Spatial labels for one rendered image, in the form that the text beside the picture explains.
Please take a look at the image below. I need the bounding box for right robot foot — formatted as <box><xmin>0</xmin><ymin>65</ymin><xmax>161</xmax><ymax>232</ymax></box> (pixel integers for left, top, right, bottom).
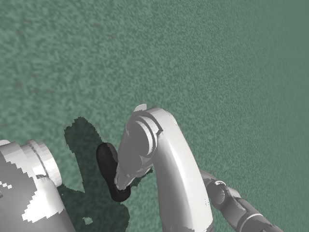
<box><xmin>96</xmin><ymin>143</ymin><xmax>131</xmax><ymax>202</ymax></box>

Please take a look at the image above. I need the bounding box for right robot arm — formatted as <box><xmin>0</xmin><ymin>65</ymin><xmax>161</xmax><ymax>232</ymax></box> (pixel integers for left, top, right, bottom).
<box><xmin>206</xmin><ymin>179</ymin><xmax>283</xmax><ymax>232</ymax></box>

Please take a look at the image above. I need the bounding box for right robot hand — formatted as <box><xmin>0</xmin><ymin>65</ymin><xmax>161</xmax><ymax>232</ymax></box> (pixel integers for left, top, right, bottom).
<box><xmin>199</xmin><ymin>169</ymin><xmax>216</xmax><ymax>188</ymax></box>

